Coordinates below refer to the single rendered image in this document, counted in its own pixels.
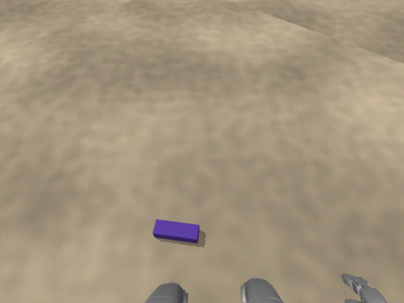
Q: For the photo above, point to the right robot hand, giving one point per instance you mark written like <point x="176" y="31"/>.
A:
<point x="362" y="288"/>

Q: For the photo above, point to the carton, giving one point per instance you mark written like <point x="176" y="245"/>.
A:
<point x="176" y="231"/>

